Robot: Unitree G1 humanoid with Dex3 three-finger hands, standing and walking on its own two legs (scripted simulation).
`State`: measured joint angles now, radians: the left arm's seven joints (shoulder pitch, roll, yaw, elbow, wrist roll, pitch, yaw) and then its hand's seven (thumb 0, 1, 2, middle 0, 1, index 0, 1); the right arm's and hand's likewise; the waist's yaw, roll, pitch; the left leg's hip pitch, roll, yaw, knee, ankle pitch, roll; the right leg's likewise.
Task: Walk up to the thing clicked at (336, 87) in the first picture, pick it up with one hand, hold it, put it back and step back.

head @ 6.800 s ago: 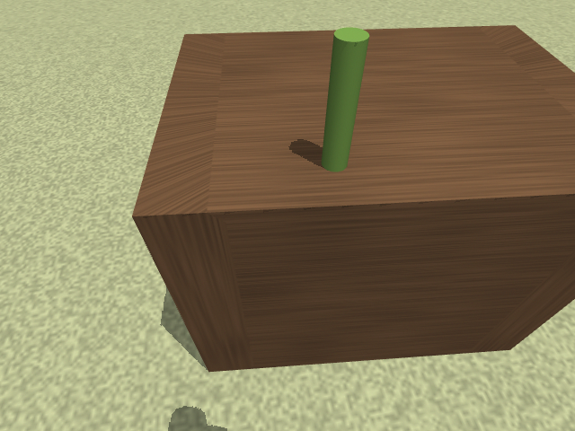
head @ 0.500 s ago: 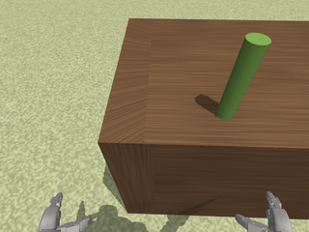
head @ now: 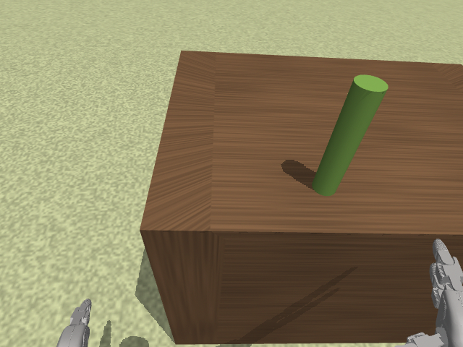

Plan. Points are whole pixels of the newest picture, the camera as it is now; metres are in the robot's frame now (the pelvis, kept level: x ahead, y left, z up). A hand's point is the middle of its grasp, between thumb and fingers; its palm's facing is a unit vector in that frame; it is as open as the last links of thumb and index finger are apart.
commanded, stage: rise first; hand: right
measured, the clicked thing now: (343, 143) +0.44 -0.19 +0.14
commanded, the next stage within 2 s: go down in 1.18 s
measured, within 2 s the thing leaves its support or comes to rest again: neither
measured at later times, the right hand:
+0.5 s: hand (448, 302) +0.17 -0.24 +0.14, palm faces +0.34 +0.84 -0.42, open 17.6 cm
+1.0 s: hand out of the picture +0.16 -0.24 +0.18, palm faces +0.36 +0.82 -0.45, open 17.6 cm
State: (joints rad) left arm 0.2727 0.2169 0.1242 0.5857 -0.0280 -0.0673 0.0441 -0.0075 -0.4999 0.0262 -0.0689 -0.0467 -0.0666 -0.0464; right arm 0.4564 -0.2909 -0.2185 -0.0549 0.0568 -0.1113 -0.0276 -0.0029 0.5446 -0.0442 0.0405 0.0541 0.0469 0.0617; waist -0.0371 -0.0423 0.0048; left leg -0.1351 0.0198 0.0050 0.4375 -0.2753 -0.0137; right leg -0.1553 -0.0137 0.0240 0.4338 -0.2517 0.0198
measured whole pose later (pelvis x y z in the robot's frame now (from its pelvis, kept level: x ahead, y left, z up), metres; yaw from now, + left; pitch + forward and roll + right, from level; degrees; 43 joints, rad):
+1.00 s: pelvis -0.03 +0.00 +0.00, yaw +0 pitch -4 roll +0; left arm 0.26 0.21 0.17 0.61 -0.02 -0.12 0.04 -0.01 -0.56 0.06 -0.06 -0.04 -0.05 -0.05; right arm 0.45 -0.35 -0.36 -0.38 0.05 -0.33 0.00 -0.01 0.57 -0.04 0.05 0.06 0.06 0.06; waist -0.05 -0.05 0.05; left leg -0.12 0.02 0.01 0.44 -0.25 -0.01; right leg -0.14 -0.01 0.03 0.44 -0.22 0.02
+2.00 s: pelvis -0.02 -0.01 +0.00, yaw +0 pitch -1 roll +0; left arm 0.20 0.22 0.04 0.75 -0.01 -0.15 0.15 -0.01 -0.54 0.05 -0.05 -0.04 -0.05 -0.04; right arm -0.08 -0.51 -0.53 0.15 0.22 -0.08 0.38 -0.01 0.55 -0.04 0.05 0.04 0.05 0.05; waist -0.02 -0.04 -0.02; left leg -0.19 0.02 0.00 0.47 -0.26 -0.02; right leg -0.22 -0.01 0.02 0.47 -0.24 0.01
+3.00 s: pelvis -0.01 +0.00 -0.01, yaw -1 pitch +4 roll +1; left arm 0.23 0.25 -0.05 0.72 -0.01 -0.24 0.23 -0.01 -0.54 0.06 -0.06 -0.05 -0.05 -0.05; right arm -0.54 -0.78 -0.60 0.75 0.24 0.14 0.59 -0.01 0.60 -0.05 0.04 0.05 0.05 0.06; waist 0.00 -0.02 -0.07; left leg -0.31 0.01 0.03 0.52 -0.28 -0.01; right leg -0.35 -0.02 0.05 0.55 -0.27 0.02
